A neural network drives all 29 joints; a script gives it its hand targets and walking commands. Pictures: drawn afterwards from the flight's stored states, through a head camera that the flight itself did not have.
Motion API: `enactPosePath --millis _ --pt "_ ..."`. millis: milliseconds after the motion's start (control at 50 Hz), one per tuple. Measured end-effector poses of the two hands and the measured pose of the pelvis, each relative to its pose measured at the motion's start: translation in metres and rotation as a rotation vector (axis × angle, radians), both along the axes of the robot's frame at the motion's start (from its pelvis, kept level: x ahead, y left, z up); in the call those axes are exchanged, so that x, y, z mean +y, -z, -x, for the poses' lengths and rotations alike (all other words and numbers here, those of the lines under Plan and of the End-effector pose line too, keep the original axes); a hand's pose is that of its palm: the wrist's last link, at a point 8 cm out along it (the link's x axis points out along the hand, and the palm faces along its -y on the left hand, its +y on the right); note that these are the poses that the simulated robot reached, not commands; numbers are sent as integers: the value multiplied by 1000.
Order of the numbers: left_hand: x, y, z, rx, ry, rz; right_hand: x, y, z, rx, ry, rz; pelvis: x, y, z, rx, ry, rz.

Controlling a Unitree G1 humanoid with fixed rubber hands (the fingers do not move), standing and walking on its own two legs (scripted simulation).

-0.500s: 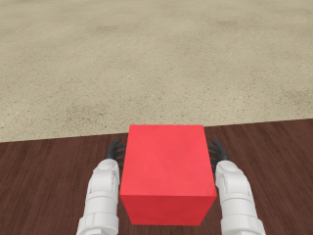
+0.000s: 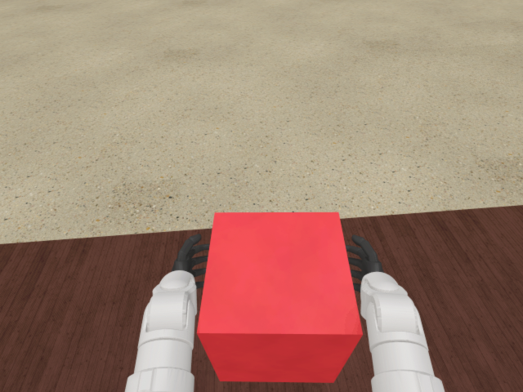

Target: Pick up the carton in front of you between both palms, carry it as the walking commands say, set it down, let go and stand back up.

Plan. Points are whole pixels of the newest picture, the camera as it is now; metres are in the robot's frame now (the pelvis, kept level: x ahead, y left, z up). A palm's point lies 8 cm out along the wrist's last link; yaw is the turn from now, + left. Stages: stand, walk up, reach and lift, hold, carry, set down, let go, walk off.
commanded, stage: reach and lift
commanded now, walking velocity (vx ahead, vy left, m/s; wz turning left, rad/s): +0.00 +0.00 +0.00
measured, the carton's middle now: (276, 300) +0.29 +0.00 -0.05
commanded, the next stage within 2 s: hold in 0.24 s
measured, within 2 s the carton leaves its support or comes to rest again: neither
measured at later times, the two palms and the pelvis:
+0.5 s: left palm (177, 279) +0.28 +0.15 +0.05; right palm (376, 282) +0.27 -0.15 +0.05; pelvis -0.01 +0.00 +0.00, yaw +0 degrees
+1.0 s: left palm (180, 274) +0.28 +0.15 +0.05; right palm (376, 275) +0.28 -0.15 +0.05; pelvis -0.01 +0.00 +0.00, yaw +0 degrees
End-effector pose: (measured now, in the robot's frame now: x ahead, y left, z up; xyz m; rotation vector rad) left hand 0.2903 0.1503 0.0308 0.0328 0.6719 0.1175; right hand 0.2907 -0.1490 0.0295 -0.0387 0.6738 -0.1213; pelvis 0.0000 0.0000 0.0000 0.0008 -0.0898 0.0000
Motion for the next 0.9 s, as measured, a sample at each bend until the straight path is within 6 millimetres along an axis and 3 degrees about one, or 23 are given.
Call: enactPosePath --millis 300,460,620,900 --pt "3 -6 5 -6 1 2 3 -7 5 -5 2 2 3 -1 2 -18 1 1" --pt "2 -23 13 -40 5 3 2 -23 14 -40 7 0 5 -2 5 -40 1 1" --pt "1 -18 18 -5 3 9 1 -17 20 -5 19 -15 5 0 15 -58 2 1" --pt "-1 -22 11 -26 -10 18 -1 -22 12 -27 18 -19 1 1 14 -52 1 0"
